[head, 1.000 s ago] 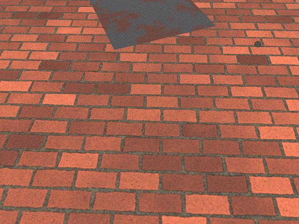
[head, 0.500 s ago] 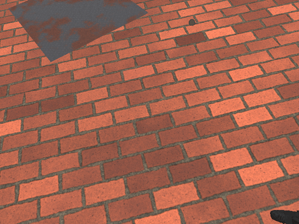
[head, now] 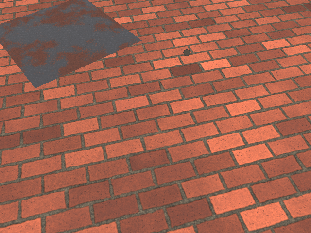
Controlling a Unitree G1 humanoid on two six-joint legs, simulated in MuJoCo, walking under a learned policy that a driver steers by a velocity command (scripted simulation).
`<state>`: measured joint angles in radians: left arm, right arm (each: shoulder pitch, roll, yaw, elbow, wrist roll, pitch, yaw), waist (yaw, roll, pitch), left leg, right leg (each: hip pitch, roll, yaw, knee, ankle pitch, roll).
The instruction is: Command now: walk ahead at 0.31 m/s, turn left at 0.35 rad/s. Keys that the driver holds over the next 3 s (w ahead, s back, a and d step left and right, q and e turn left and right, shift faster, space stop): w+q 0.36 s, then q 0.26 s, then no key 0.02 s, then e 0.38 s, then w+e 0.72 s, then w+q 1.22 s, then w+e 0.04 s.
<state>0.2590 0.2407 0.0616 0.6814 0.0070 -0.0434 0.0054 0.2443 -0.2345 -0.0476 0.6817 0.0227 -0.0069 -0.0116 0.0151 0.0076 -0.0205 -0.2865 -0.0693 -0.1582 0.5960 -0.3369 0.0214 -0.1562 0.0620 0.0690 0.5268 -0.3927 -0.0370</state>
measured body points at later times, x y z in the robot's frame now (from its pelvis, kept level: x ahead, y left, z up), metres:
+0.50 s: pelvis +0.22 +0.10 +0.00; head +0.26 +0.12 +0.44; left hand +0.26 +0.41 -0.11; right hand +0.44 -0.11 -0.09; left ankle +0.26 +0.17 -0.73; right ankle +0.19 -0.07 -0.63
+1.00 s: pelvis +0.37 +0.13 +0.00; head +0.41 +0.14 +0.45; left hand +0.43 +0.43 -0.09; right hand +0.60 -0.07 -0.10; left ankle +0.28 +0.22 -0.67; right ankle +0.49 +0.06 -0.73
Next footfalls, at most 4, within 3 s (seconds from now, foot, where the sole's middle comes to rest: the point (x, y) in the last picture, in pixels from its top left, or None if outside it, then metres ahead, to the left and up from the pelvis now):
0.34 left None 0.30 0.18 -0.77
0.82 right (147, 230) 0.52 0.08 -0.77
1.18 left None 0.39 0.28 -0.77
1.68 right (157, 189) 0.72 0.04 -0.77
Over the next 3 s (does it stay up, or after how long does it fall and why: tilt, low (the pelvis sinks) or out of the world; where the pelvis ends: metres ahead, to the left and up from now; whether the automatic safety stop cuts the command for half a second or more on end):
stays up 1.31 0.16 0.02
